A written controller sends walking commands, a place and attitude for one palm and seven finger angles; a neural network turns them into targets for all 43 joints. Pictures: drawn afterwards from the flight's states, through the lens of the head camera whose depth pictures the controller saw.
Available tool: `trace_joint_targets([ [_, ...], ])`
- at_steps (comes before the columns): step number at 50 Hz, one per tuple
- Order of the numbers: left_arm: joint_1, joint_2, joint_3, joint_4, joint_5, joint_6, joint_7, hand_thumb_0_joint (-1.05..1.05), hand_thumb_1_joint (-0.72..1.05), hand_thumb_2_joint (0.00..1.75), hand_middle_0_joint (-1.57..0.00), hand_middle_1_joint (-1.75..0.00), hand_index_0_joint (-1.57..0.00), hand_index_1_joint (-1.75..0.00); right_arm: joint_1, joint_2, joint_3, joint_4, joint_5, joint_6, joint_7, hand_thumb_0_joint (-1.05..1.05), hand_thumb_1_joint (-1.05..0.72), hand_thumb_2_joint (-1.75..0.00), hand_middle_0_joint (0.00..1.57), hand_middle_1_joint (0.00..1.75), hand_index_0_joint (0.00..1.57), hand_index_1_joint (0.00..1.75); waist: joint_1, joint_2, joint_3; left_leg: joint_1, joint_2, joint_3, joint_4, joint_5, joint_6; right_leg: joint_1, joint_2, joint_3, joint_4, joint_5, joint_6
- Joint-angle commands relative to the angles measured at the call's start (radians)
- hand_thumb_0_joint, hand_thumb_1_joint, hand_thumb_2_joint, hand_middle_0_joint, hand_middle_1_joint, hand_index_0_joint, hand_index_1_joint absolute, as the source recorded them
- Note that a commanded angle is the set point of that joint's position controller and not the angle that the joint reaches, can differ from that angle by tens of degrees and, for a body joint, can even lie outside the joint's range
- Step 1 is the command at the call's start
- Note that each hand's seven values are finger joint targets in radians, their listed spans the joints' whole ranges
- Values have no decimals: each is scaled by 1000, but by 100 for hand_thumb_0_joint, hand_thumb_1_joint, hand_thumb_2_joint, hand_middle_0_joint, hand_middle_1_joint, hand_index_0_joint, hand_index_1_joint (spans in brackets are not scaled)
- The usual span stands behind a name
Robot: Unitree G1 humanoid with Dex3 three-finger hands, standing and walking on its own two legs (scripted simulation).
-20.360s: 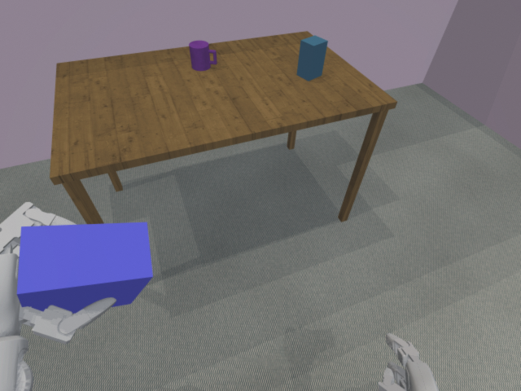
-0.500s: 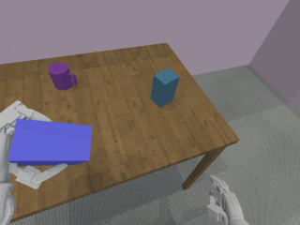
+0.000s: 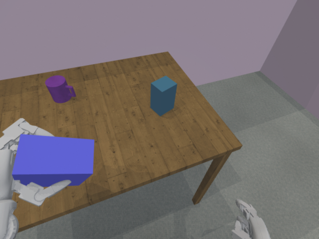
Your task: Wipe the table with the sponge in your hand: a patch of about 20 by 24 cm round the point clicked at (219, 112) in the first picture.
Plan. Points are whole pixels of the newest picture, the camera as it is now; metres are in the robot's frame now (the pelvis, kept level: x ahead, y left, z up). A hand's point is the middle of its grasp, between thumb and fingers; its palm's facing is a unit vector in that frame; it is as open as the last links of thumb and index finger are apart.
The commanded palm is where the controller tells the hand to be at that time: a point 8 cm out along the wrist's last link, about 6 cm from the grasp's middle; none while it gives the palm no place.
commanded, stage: come to a stop and stand still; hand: left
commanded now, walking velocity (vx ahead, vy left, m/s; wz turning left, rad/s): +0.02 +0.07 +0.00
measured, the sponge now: (65, 164) +0.23 +0.21 +0.12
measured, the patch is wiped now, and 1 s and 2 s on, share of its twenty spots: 0.00 0.00 0.00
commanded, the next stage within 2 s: look again from close up in 0.94 s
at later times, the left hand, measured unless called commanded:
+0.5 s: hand (57, 150) +0.25 +0.23 +0.14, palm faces +0.22 -0.89 -0.40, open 10.7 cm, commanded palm +0.19 +0.29 +0.17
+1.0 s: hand (27, 152) +0.23 +0.28 +0.14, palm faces +0.34 -0.85 -0.40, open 10.7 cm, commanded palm +0.17 +0.30 +0.17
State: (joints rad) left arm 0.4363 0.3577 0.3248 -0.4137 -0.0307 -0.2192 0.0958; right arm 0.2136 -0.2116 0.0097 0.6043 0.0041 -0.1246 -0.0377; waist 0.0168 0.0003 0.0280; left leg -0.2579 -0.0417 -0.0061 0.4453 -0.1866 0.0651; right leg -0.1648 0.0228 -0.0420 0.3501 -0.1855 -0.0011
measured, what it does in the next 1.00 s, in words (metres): stands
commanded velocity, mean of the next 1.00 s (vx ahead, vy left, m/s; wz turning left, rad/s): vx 0.00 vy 0.00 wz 0.00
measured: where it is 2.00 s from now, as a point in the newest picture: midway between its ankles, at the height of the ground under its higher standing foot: outside the picture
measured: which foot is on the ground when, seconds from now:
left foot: down 0.00-1.00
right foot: down 0.00-1.00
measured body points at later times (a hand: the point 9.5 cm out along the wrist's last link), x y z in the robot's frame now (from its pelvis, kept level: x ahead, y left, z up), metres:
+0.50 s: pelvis +0.02 +0.01 +0.00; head +0.05 +0.03 +0.45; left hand +0.23 +0.28 +0.16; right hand +0.18 -0.22 -0.08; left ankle +0.03 +0.07 -0.74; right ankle +0.00 -0.12 -0.74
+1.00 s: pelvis +0.01 +0.02 +0.00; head +0.04 +0.06 +0.45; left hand +0.21 +0.32 +0.17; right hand +0.21 -0.19 -0.06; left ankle +0.03 +0.07 -0.74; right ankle +0.00 -0.12 -0.74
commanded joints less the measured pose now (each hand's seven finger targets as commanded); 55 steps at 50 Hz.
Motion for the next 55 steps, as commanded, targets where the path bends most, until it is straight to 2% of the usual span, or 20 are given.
trace_joint_targets([
  [1, -91, 181, 121, -251, -20, -75, 26, 0, 10, 130, -120, -160, -120, -160, -119, -121, -46, -171, 6, -60, -10, 0, -90, -90, 20, 30, 20, 30, -1, 65, -121, 34, 89, -104, -73, -6, -41, 10, -100, 113, -67, 26, -30],
  [9, -62, 175, 124, -242, -28, -61, 24, 0, 10, 130, -120, -160, -120, -160, -120, -121, -46, -172, 9, -53, -14, 0, -90, -90, 20, 30, 20, 30, -2, 36, -137, 53, 101, -105, -91, 44, -43, 19, -85, 96, -50, 64, -22],
  [10, -1087, 994, 707, -501, 131, -162, 24, 0, 10, 130, -120, -160, -120, -160, 13, -153, -40, -169, -32, -85, -3, 0, -90, -90, 20, 30, 20, 30, 13, -102, 42, -107, 121, -41, 31, 47, -22, -140, -118, 131, -125, 88, 45],
  [11, -527, 358, 292, 71, 32, -114, -18, 0, 10, 130, -120, -160, -120, -160, -70, -27, 6, -118, -2, -76, -5, 0, -90, -90, 20, 30, 20, 30, -8, -92, -168, 65, 65, -66, -1, 143, -19, -114, -142, 123, -36, 17, -41],
  [12, -302, 293, 275, -11, -10, -95, -8, 0, 10, 130, -120, -160, -120, -160, -80, -102, -63, -150, 10, -70, 1, 0, -90, -90, 20, 30, 20, 30, 32, 64, -189, 113, 79, -59, -15, 144, -40, -27, -101, 144, -6, 85, -57],
  [13, -329, 221, 184, 20, -1, -92, -20, 0, 10, 130, -120, -160, -120, -160, -30, -115, -66, -163, 13, -78, 5, 0, -90, -90, 20, 30, 20, 30, 18, 95, -221, 94, 88, -41, 2, 129, -48, 14, -117, 166, 5, 111, -64],
  [14, -306, 226, 155, -81, -17, -105, -29, 0, 10, 130, -120, -160, -120, -160, -42, -120, -62, -168, 16, -84, 13, 0, -90, -90, 20, 30, 20, 30, 18, 147, -231, 101, 92, -57, -4, 151, -42, 20, -125, 166, 22, 133, -46],
  [17, -62, 105, 61, -189, -34, -105, -32, 0, 10, 130, -120, -160, -120, -160, -98, -105, -56, -180, 29, -101, 49, 0, -90, -90, 20, 30, 20, 30, 31, 96, -228, 117, 114, -62, -35, 164, -24, 26, -93, 120, 46, 124, -17],
  [18, -57, 107, 46, -243, -31, -104, -33, 0, 10, 130, -120, -160, -120, -160, -87, -108, -53, -189, 24, -96, 51, 0, -90, -90, 20, 30, 20, 30, 30, 47, -206, 81, 122, -75, -49, 135, -26, 34, -95, 98, 39, 105, -17],
  [21, -50, 207, 146, -259, -20, -104, -10, 0, 10, 130, -120, -160, -120, -160, -99, -121, -49, -186, 10, -92, 36, 0, -90, -90, 20, 30, 20, 30, 26, -47, -144, 22, 112, -82, -73, 45, -42, 24, -88, 93, 12, 52, -22],
  [22, -46, 265, 217, -257, -19, -104, 4, 0, 10, 130, -120, -160, -120, -160, -119, -122, -47, -180, 14, -89, 30, 0, -90, -90, 20, 30, 20, 30, 24, -33, -134, 25, 115, -81, -81, 43, -41, 16, -81, 81, 17, 49, -20],
  [24, -79, 273, 242, -258, -27, -114, 3, 0, 10, 130, -120, -160, -120, -160, -101, -110, -43, -190, 8, -79, 9, 0, -90, -90, 20, 30, 20, 30, 15, -26, -145, 18, 114, -101, -78, 88, -42, 38, -88, 73, 29, 85, -24],
  [27, -149, 322, 276, -305, -27, -125, 5, 0, 10, 130, -120, -160, -120, -160, -112, -107, -36, -191, 9, -77, -7, 0, -90, -90, 20, 30, 20, 30, 12, 86, -178, 72, 127, -104, -63, 238, -45, 38, -79, 62, 64, 132, -21],
  [32, -115, 226, 177, -360, -24, -125, -1, 0, 10, 130, -120, -160, -120, -160, -87, -102, -38, -188, 5, -97, 8, 0, -90, -90, 20, 30, 20, 30, 8, 172, -256, 210, 140, -91, -1, 533, -70, 23, -70, 36, 74, 166, -25],
  [34, -77, 198, 143, -365, -19, -116, -1, 0, 10, 130, -120, -160, -120, -160, -58, -112, -46, -181, -1, -94, 17, 0, -90, -90, 20, 30, 20, 30, 3, 151, -243, 211, 160, -107, -5, 556, -80, 17, -70, 26, 62, 126, -24],
  [38, -11, 149, 123, -280, -16, -94, 1, 0, 10, 130, -120, -160, -120, -160, -57, -114, -44, -172, -1, -74, 24, 0, -90, -90, 20, 30, 20, 30, 1, 84, -209, 162, 159, -103, -20, 504, -92, 19, -63, 13, 33, 128, -19],
  [41, -44, 188, 165, -259, -21, -84, 4, 0, 10, 130, -120, -160, -120, -160, -70, -119, -49, -178, 5, -51, 11, 0, -90, -90, 20, 30, 20, 30, -2, 41, -187, 106, 148, -102, -37, 399, -103, 50, -77, 30, 22, 181, -23],
  [47, -114, 225, 181, -321, -17, -91, 3, 0, 10, 130, -120, -160, -120, -160, -111, -110, -38, -198, 7, -46, -2, 0, -90, -90, 20, 30, 20, 30, 1, 126, -181, 109, 142, -102, -83, 308, -100, 43, -58, 24, 23, 105, -19],
  [48, -116, 189, 142, -314, -23, -95, -1, 0, 10, 130, -120, -160, -120, -160, -103, -103, -31, -198, 2, -44, -3, 0, -90, -90, 20, 30, 20, 30, 1, 129, -175, 99, 146, -111, -90, 277, -101, 44, -64, 21, 9, 85, -20],
  [55, -103, 186, 134, -306, -10, -98, 10, 0, 10, 130, -120, -160, -120, -160, -96, -119, -40, -189, 1, -57, -3, 0, -90, -90, 20, 30, 20, 30, 1, 117, -153, 29, 141, -129, -150, 9, -93, 68, -61, 34, 3, 40, -20],
])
